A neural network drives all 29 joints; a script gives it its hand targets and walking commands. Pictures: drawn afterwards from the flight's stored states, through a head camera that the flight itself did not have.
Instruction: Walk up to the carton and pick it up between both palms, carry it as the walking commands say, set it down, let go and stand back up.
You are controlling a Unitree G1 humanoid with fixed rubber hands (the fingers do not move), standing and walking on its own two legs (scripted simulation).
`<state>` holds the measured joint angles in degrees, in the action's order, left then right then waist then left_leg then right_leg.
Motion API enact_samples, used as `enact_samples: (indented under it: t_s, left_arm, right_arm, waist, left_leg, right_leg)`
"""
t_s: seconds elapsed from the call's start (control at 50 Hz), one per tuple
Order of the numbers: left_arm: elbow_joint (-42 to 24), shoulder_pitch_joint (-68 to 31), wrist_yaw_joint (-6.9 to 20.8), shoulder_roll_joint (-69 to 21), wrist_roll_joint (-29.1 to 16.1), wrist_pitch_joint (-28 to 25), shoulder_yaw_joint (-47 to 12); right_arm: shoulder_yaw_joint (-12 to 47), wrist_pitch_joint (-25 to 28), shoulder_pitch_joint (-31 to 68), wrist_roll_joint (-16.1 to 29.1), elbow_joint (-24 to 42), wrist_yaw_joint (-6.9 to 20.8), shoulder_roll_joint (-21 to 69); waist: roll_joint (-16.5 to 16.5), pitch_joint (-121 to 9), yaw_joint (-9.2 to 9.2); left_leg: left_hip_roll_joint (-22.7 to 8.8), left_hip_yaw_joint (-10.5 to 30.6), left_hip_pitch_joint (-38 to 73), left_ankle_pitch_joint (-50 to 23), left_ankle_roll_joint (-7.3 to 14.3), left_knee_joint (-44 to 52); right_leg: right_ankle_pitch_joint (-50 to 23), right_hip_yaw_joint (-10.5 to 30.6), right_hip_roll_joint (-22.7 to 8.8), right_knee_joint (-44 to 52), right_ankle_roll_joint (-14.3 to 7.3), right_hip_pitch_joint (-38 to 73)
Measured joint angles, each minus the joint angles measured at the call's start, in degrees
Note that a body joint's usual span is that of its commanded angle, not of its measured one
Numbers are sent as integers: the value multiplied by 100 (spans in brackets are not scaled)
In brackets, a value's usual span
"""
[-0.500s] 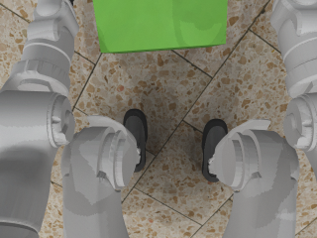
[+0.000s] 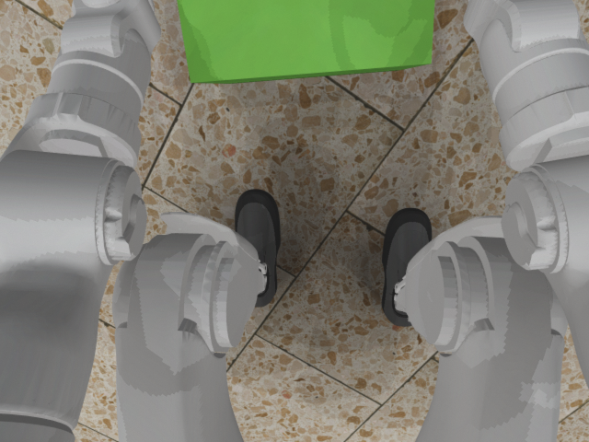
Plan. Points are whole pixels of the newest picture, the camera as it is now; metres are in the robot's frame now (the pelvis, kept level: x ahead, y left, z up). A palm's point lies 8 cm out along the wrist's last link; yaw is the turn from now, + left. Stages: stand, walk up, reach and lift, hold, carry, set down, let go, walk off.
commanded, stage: reach and lift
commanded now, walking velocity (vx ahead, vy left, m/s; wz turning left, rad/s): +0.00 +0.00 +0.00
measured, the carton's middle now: out of the picture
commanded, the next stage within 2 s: none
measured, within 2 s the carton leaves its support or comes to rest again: leaves its support in 0.86 s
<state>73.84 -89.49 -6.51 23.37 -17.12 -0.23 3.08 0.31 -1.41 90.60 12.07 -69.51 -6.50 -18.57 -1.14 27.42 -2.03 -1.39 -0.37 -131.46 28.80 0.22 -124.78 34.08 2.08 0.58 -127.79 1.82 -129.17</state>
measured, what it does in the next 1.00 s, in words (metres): stands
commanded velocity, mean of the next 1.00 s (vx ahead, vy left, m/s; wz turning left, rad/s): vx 0.00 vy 0.00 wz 0.00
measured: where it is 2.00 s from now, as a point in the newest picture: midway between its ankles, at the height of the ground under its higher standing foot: (329, 275)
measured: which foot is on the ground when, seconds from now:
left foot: down 0.00-1.00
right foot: down 0.00-1.00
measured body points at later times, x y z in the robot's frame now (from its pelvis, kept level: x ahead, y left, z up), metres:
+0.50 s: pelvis +0.01 +0.00 -0.01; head +0.39 +0.00 +0.22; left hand +0.55 +0.21 -0.21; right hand +0.57 -0.13 -0.21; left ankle +0.13 +0.12 -0.33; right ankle +0.11 -0.13 -0.33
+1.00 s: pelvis +0.00 -0.01 -0.01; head +0.37 +0.00 +0.25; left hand +0.55 +0.18 -0.18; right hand +0.56 -0.15 -0.18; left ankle +0.13 +0.12 -0.33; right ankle +0.11 -0.13 -0.33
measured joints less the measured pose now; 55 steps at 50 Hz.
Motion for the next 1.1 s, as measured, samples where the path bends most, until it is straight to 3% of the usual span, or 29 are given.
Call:
enact_samples:
  t_s: [0.14, 0.24, 0.38, 0.56, 0.74, 0.94, 1.1]
  left_arm:
    - [105, -93, -51, 6, -78, -29, -123]
    - [203, -152, -15, 2, 47, 85, -72]
    - [-128, 68, 187, 11, 305, 374, 185]
    - [-418, 341, 271, -17, 272, 515, 259]
    - [-503, 379, 170, -97, 151, 599, 48]
    - [-804, 485, -122, -303, 197, 863, -30]
    - [-1005, 513, -85, -357, 587, 1040, 371]
  right_arm:
    - [-35, 0, 77, -61, -76, 16, -15]
    - [-335, -158, 112, -357, -109, 89, 71]
    - [-779, -480, -52, -772, 144, 334, 125]
    - [-891, -647, -216, -826, 269, 449, 154]
    - [-690, -715, -331, -566, 374, 240, 77]
    - [-301, -804, -649, -88, 629, -150, -22]
    - [-515, -917, -456, -276, 551, -213, 53]
  waist:
    - [-24, 61, 2]
    - [-21, 57, 14]
    - [55, -1, -16]
    - [97, -145, -27]
    - [93, -179, -29]
    - [199, -410, -75]
    - [278, -746, -100]
  left_leg:
    - [23, 0, 41, -11, 10, 18]
    - [35, 14, 48, 8, 12, -53]
    - [9, 44, 35, 111, 2, -230]
    - [4, 57, -12, 212, -3, -351]
    - [28, 82, 2, 220, -24, -355]
    - [80, 199, 39, 179, -159, -252]
    - [152, 259, 15, 75, -244, -44]
  right_leg:
    - [-6, 16, 18, 26, 27, 55]
    - [15, 15, 38, -36, 34, 73]
    - [89, -3, 89, -191, 26, 53]
    - [177, -3, 126, -295, 35, 11]
    - [180, -13, 151, -291, 39, 26]
    - [55, -60, 268, -166, 16, -3]
    - [-92, -60, 345, 40, 13, -71]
